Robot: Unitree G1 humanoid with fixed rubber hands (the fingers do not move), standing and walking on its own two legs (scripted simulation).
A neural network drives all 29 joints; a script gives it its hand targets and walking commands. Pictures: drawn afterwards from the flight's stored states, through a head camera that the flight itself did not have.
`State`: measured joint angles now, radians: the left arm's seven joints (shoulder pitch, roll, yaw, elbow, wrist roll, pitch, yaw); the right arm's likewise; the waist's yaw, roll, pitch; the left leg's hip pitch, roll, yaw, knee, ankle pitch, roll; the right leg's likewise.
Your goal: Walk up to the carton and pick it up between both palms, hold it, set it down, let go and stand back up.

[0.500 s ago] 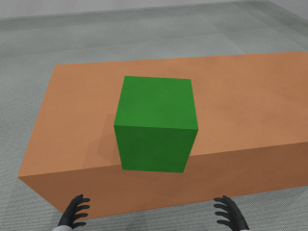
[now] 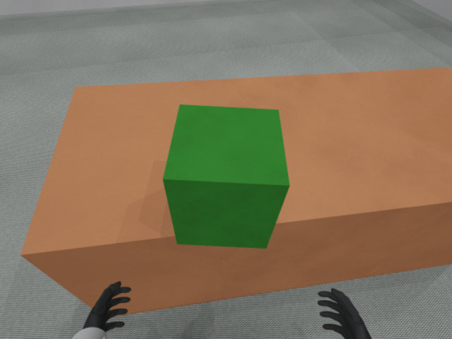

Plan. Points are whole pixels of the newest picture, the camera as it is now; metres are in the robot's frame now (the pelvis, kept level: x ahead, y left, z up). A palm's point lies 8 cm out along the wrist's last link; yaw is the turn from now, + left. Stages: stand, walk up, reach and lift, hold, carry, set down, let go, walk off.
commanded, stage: let go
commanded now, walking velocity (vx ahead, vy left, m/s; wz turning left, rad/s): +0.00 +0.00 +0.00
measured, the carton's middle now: (225, 180) +0.44 +0.01 -0.02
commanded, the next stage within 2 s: stand in 0.02 s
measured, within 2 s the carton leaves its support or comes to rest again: neither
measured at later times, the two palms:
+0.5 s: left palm out of the picture +0.07 +0.25 -0.12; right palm out of the picture +0.07 -0.22 -0.12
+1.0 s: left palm out of the picture -0.03 +0.25 -0.14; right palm out of the picture -0.02 -0.17 -0.14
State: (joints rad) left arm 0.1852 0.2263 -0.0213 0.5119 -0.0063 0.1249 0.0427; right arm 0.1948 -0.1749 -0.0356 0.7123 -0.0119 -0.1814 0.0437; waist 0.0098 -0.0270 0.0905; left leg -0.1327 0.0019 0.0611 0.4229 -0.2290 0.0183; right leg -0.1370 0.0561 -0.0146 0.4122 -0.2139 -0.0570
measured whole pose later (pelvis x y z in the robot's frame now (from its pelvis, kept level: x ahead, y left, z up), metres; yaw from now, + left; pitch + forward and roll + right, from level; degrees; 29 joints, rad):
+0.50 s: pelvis +0.01 +0.02 +0.00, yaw +1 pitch -1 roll -1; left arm 0.33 0.18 0.02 0.79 0.03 -0.01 0.01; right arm 0.32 -0.19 -0.04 0.85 -0.03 0.00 0.00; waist 0.01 0.02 -0.03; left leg -0.20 -0.01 0.05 0.47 -0.25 0.05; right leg -0.18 0.04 -0.03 0.42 -0.22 -0.03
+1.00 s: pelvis +0.00 +0.05 +0.00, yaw +1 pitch -1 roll +0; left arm 0.38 0.11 0.02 1.07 0.02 0.00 0.04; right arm 0.40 -0.14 -0.02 1.03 -0.02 0.00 -0.03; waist 0.00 0.00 -0.03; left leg -0.15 -0.06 0.07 0.37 -0.20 0.09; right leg -0.17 -0.01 0.00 0.39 -0.20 0.01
